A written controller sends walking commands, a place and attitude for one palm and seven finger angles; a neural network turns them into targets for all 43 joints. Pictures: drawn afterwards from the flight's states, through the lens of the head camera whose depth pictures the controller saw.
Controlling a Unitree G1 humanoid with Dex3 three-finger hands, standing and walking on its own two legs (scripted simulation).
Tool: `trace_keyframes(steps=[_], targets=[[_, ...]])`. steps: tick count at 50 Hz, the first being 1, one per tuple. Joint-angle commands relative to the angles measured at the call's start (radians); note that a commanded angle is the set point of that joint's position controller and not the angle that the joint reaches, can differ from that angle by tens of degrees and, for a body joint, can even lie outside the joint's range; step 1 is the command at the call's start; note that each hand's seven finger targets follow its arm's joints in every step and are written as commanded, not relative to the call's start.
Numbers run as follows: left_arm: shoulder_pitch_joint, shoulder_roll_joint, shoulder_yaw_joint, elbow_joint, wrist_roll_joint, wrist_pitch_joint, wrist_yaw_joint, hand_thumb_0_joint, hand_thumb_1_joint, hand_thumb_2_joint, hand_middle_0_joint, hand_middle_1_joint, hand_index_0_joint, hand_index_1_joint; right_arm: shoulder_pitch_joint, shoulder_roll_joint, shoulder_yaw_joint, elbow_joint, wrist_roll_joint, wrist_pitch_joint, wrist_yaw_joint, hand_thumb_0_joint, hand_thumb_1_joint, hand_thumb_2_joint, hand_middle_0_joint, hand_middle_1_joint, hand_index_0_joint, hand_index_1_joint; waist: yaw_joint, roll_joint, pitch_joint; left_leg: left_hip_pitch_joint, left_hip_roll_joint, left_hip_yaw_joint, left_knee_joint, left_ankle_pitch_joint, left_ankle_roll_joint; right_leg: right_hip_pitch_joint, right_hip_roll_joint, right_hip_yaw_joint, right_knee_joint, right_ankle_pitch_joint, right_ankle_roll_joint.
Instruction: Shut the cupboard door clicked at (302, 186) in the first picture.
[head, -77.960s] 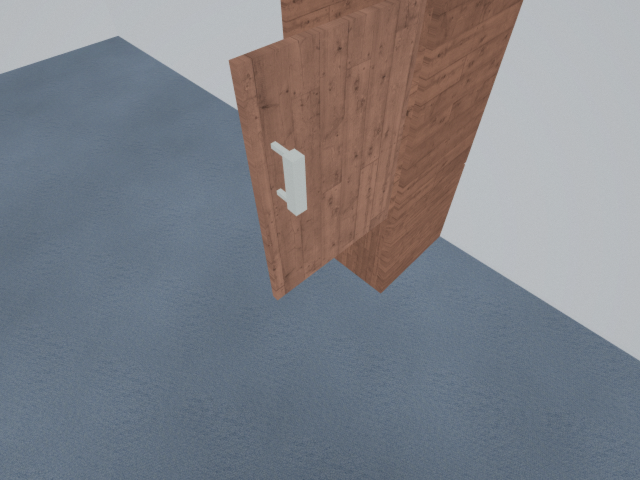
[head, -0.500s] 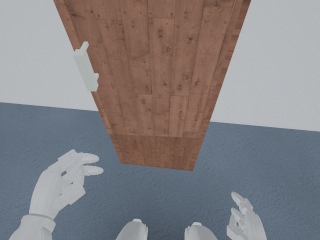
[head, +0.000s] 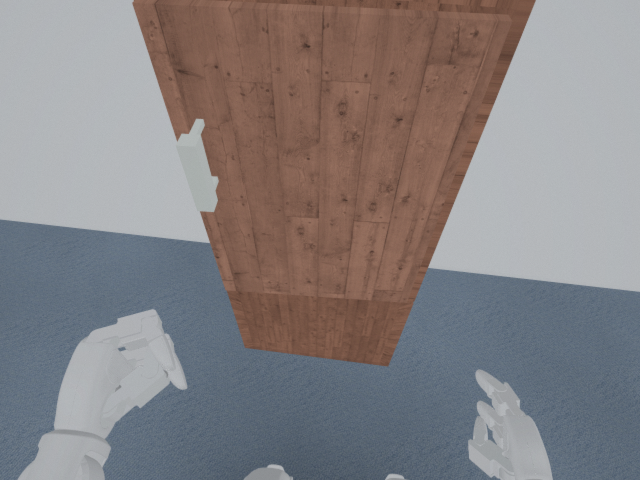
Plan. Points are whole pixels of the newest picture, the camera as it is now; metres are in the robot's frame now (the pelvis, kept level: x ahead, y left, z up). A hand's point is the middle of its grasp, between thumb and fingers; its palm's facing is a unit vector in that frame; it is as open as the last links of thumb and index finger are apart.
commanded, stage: raise the hand and make a fist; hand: left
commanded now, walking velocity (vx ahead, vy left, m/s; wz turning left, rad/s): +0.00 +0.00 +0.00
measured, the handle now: (202, 165) +0.50 +0.22 +0.11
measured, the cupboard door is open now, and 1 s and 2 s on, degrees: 3 3 3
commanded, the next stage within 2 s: bring the fist close to the handle in 0.70 s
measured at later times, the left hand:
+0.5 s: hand (172, 345) +0.23 +0.17 +0.10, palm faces +0.00 -1.00 -0.05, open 3.1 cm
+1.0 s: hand (179, 324) +0.25 +0.17 +0.11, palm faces +0.00 -1.00 -0.05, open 3.1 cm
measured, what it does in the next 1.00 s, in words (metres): stands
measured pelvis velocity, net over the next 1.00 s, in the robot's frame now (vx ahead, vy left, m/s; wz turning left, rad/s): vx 0.00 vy -0.02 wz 0.01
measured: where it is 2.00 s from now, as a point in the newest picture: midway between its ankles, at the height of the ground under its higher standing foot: outside the picture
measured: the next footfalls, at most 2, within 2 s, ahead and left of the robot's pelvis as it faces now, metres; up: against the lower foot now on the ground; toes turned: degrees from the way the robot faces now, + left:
none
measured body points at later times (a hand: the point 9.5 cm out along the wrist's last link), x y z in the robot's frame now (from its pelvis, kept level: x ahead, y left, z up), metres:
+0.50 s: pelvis +0.01 -0.01 +0.02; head +0.03 -0.02 +0.47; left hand +0.23 +0.23 +0.11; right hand +0.17 -0.25 -0.06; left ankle +0.01 +0.11 -0.68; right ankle +0.02 -0.12 -0.68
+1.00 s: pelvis +0.00 -0.02 +0.02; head +0.03 -0.03 +0.47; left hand +0.25 +0.23 +0.11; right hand +0.18 -0.24 -0.06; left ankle +0.01 +0.11 -0.68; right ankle +0.02 -0.12 -0.68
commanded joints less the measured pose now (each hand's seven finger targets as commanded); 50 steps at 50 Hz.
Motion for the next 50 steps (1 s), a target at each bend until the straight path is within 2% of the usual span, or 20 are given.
trace_keyframes(steps=[1,6,7,9,11,12,17,18,22,26,27,29,32,35,37,40,42,43,48,50], targets=[[-0.08,0.11,0.074,-0.217,-0.019,-0.029,-0.001,0.0,0.9,0.9,-1.3,-1.5,-1.3,-1.5,-0.008,-0.122,-0.052,-0.147,0.006,-0.043,-0.014,0.0,-0.9,-0.9,0.2,0.3,0.2,0.3,-0.017,0.037,-0.141,0.119,0.001,-0.023,-0.218,0.282,-0.009,0.128,0.034,-0.021,-0.138,0.221,-0.024],[-0.132,0.118,0.086,-0.21,-0.026,-0.009,-0.009,0.0,0.9,0.9,-1.3,-1.5,-1.3,-1.5,-0.012,-0.122,-0.044,-0.143,0.009,-0.043,-0.016,0.0,-0.9,-0.9,0.2,0.3,0.2,0.3,-0.016,0.026,-0.127,0.138,0.002,-0.022,-0.237,0.287,-0.01,0.154,0.034,-0.019,-0.161,0.232,-0.023],[-0.147,0.136,0.103,-0.206,-0.028,-0.004,-0.009,0.0,0.9,0.9,-1.3,-1.5,-1.3,-1.5,-0.017,-0.122,-0.041,-0.138,0.007,-0.043,-0.018,0.0,-0.9,-0.9,0.2,0.3,0.2,0.3,-0.01,0.043,-0.125,0.14,-0.001,-0.021,-0.239,0.294,-0.007,0.169,0.033,-0.014,-0.168,0.241,-0.026],[-0.152,0.122,0.099,-0.187,-0.035,0.007,-0.017,0.0,0.9,0.9,-1.3,-1.5,-1.3,-1.5,-0.015,-0.12,-0.039,-0.135,0.01,-0.047,-0.019,0.0,-0.9,-0.9,0.2,0.3,0.2,0.3,-0.013,0.007,-0.126,0.146,0.0,-0.02,-0.251,0.281,-0.008,0.178,0.031,-0.014,-0.182,0.233,-0.022],[-0.169,0.13,0.108,-0.186,-0.044,0.013,-0.023,0.0,0.9,0.9,-1.3,-1.5,-1.3,-1.5,-0.017,-0.122,-0.039,-0.13,0.012,-0.05,-0.022,0.0,-0.9,-0.9,0.2,0.3,0.2,0.3,-0.01,0.019,-0.13,0.151,-0.004,-0.012,-0.252,0.286,-0.006,0.198,0.028,-0.003,-0.197,0.244,-0.021],[-0.17,0.139,0.114,-0.174,-0.042,0.019,-0.023,0.0,0.9,0.9,-1.3,-1.5,-1.3,-1.5,-0.018,-0.123,-0.038,-0.125,0.013,-0.051,-0.023,0.0,-0.9,-0.9,0.2,0.3,0.2,0.3,-0.011,-0.001,-0.126,0.148,-0.003,-0.013,-0.254,0.29,-0.004,0.214,0.028,-0.001,-0.203,0.247,-0.021],[-0.173,0.141,0.13,-0.139,-0.053,0.031,-0.03,0.0,0.9,0.9,-1.3,-1.5,-1.3,-1.5,-0.03,-0.125,-0.04,-0.114,0.013,-0.061,-0.024,0.0,-0.9,-0.9,0.2,0.3,0.2,0.3,0.003,-0.005,-0.116,0.149,-0.009,-0.003,-0.266,0.293,-0.001,0.244,0.02,0.016,-0.232,0.25,-0.019],[-0.168,0.124,0.117,-0.123,-0.053,0.033,-0.033,0.0,0.9,0.9,-1.3,-1.5,-1.3,-1.5,-0.027,-0.122,-0.038,-0.114,0.014,-0.062,-0.023,0.0,-0.9,-0.9,0.2,0.3,0.2,0.3,-0.002,-0.021,-0.106,0.142,-0.01,0.0,-0.27,0.28,-0.002,0.239,0.016,0.019,-0.239,0.234,-0.016],[-0.171,0.133,0.124,-0.117,-0.053,0.019,-0.032,0.0,0.9,0.9,-1.3,-1.5,-1.3,-1.5,-0.032,-0.126,-0.045,-0.111,0.014,-0.064,-0.023,0.0,-0.9,-0.9,0.2,0.3,0.2,0.3,0.001,-0.04,-0.094,0.128,-0.013,0.009,-0.266,0.256,0.0,0.244,0.009,0.043,-0.263,0.187,-0.012],[-0.199,0.139,0.128,-0.151,-0.047,-0.011,-0.024,0.0,0.9,0.9,-1.3,-1.5,-1.3,-1.5,-0.03,-0.124,-0.046,-0.112,0.012,-0.07,-0.021,0.0,-0.9,-0.9,0.2,0.3,0.2,0.3,0.0,-0.001,-0.113,0.144,-0.016,0.013,-0.267,0.258,0.0,0.244,0.008,0.048,-0.258,0.19,-0.013],[-0.194,0.148,0.134,-0.154,-0.043,-0.015,-0.016,0.0,0.9,0.9,-1.3,-1.5,-1.3,-1.5,-0.028,-0.125,-0.047,-0.109,0.011,-0.069,-0.021,0.0,-0.9,-0.9,0.2,0.3,0.2,0.3,0.001,-0.02,-0.113,0.141,-0.012,0.01,-0.266,0.256,0.001,0.248,0.01,0.045,-0.257,0.182,-0.014],[-0.187,0.128,0.12,-0.145,-0.045,-0.021,-0.017,0.0,0.9,0.9,-1.3,-1.5,-1.3,-1.5,-0.027,-0.124,-0.047,-0.108,0.011,-0.07,-0.019,0.0,-0.9,-0.9,0.2,0.3,0.2,0.3,-0.006,-0.003,-0.109,0.143,-0.014,0.015,-0.262,0.263,0.001,0.24,0.009,0.049,-0.256,0.205,-0.011],[-0.181,0.138,0.123,-0.132,-0.042,-0.021,-0.018,0.0,0.9,0.9,-1.3,-1.5,-1.3,-1.5,-0.028,-0.127,-0.048,-0.105,0.011,-0.068,-0.02,0.0,-0.9,-0.9,0.2,0.3,0.2,0.3,-0.006,-0.019,-0.096,0.134,-0.014,0.013,-0.261,0.247,0.003,0.236,0.009,0.05,-0.261,0.178,-0.011],[-0.19,0.133,0.114,-0.15,-0.039,-0.017,-0.024,0.0,0.9,0.9,-1.3,-1.5,-1.3,-1.5,-0.027,-0.127,-0.047,-0.109,0.014,-0.068,-0.02,0.0,-0.9,-0.9,0.2,0.3,0.2,0.3,-0.005,0.014,-0.114,0.154,-0.014,0.011,-0.27,0.261,0.001,0.238,0.011,0.039,-0.249,0.206,-0.014],[-0.18,0.14,0.128,-0.142,-0.043,-0.011,-0.024,0.0,0.9,0.9,-1.3,-1.5,-1.3,-1.5,-0.025,-0.127,-0.049,-0.105,0.012,-0.067,-0.022,0.0,-0.9,-0.9,0.2,0.3,0.2,0.3,-0.004,-0.019,-0.129,0.155,-0.014,0.012,-0.261,0.281,0.004,0.252,0.013,0.04,-0.246,0.235,-0.011],[-0.189,0.122,0.118,-0.126,-0.053,-0.01,-0.033,0.0,0.9,0.9,-1.3,-1.5,-1.3,-1.5,-0.025,-0.126,-0.046,-0.105,0.011,-0.065,-0.022,0.0,-0.9,-0.9,0.2,0.3,0.2,0.3,-0.009,-0.031,-0.109,0.145,-0.015,0.013,-0.26,0.277,0.001,0.242,0.011,0.041,-0.248,0.245,-0.007],[-0.297,0.144,0.123,-0.102,-0.044,-0.011,-0.03,0.0,0.9,0.9,-1.3,-1.5,-1.3,-1.5,-0.025,-0.132,-0.044,-0.086,0.013,-0.06,-0.028,0.0,-0.9,-0.9,0.2,0.3,0.2,0.3,-0.027,-0.033,-0.072,0.133,-0.013,0.009,-0.257,0.24,0.002,0.208,0.013,0.042,-0.257,0.184,-0.009],[-0.349,0.131,0.104,-0.102,-0.04,-0.013,-0.031,0.0,0.9,0.9,-1.3,-1.5,-1.3,-1.5,-0.035,-0.131,-0.043,-0.086,0.014,-0.063,-0.028,0.0,-0.9,-0.9,0.2,0.3,0.2,0.3,-0.032,-0.011,-0.079,0.14,-0.014,0.009,-0.258,0.23,0.002,0.198,0.011,0.048,-0.257,0.171,-0.008],[-0.428,0.143,0.115,-0.011,-0.036,0.003,-0.041,0.0,0.9,0.9,-1.3,-1.5,-1.3,-1.5,-0.028,-0.133,-0.042,-0.066,0.015,-0.062,-0.034,0.0,-0.9,-0.9,0.2,0.3,0.2,0.3,-0.026,-0.027,-0.123,0.151,-0.014,0.004,-0.265,0.251,0.002,0.223,0.01,0.043,-0.25,0.204,-0.011],[-0.473,0.139,0.112,0.014,-0.033,0.015,-0.044,0.0,0.9,0.9,-1.3,-1.5,-1.3,-1.5,-0.03,-0.132,-0.041,-0.063,0.015,-0.059,-0.034,0.0,-0.9,-0.9,0.2,0.3,0.2,0.3,-0.022,-0.002,-0.142,0.164,-0.015,0.006,-0.272,0.262,0.001,0.23,0.011,0.04,-0.245,0.224,-0.012]])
